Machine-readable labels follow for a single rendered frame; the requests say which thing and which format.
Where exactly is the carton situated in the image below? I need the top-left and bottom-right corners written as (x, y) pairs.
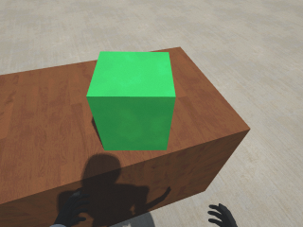
top-left (86, 51), bottom-right (176, 150)

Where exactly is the left robot hand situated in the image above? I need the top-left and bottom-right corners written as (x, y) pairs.
top-left (53, 190), bottom-right (90, 227)

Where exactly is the pedestal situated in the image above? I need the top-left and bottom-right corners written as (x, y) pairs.
top-left (0, 46), bottom-right (251, 227)

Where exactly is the right robot hand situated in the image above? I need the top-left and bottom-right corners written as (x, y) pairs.
top-left (207, 203), bottom-right (238, 227)

